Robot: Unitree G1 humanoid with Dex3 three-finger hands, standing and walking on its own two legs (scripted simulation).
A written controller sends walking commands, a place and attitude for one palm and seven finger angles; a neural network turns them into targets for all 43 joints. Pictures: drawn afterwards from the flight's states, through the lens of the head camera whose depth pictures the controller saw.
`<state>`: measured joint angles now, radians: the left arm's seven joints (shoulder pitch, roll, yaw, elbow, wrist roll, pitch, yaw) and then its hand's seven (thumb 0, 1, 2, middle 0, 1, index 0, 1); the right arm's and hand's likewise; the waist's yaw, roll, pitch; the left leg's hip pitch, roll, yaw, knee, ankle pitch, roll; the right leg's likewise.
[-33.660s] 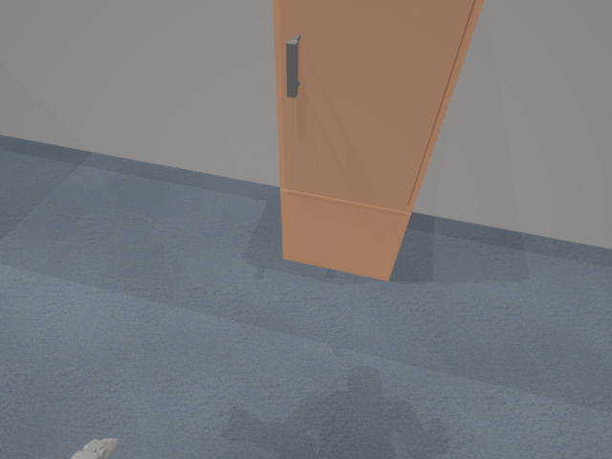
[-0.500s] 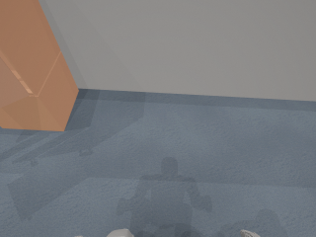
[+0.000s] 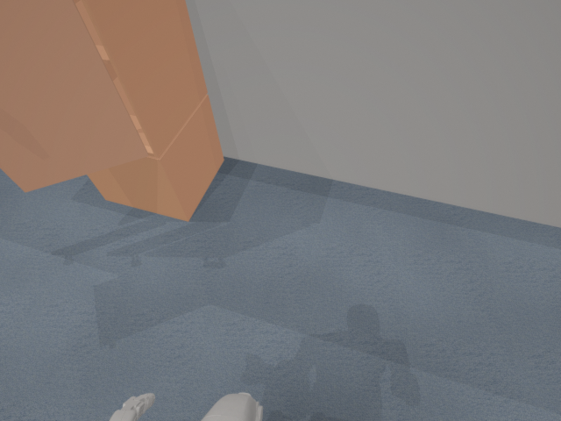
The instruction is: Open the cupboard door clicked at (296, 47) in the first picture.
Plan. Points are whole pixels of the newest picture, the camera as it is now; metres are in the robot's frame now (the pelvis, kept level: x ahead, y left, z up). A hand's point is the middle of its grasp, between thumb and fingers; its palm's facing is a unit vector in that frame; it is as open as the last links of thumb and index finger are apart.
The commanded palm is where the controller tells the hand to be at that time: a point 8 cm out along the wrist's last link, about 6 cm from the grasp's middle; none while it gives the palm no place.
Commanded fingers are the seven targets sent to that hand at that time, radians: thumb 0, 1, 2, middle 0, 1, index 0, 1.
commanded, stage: turn to face it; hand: left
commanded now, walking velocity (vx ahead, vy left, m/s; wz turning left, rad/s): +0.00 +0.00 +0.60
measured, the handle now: out of the picture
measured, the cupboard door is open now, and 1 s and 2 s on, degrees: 40 40 40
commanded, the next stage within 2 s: take the last steps up to it in 0.58 s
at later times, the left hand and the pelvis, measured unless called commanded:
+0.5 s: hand out of the picture +0.03 +0.25 -0.17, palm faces +0.29 -0.92 -0.25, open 7.4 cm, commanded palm none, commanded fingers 0.00 0.90 0.90 -0.20 -0.30 -0.20 -0.30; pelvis +0.02 +0.02 +0.00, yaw +15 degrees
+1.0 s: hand out of the picture -0.04 +0.20 -0.16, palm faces +0.49 -0.85 -0.20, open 7.4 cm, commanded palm none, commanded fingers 0.00 0.90 0.90 -0.20 -0.30 -0.20 -0.30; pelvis +0.06 +0.03 +0.01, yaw +25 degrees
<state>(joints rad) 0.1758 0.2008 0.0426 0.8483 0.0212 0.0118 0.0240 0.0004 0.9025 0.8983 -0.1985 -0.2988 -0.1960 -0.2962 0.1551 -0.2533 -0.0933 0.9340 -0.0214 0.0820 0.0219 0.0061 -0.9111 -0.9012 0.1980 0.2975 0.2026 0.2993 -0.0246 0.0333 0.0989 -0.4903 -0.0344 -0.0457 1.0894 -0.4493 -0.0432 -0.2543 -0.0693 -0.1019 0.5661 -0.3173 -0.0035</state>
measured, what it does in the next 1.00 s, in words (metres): steps on the spot, turning left: left foot, then right foot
